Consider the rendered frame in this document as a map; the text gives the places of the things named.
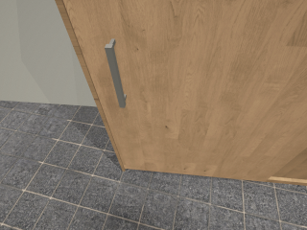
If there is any handle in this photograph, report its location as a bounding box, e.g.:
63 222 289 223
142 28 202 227
105 38 127 108

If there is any wardrobe door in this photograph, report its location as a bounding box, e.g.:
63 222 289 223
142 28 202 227
63 0 307 182
272 148 307 180

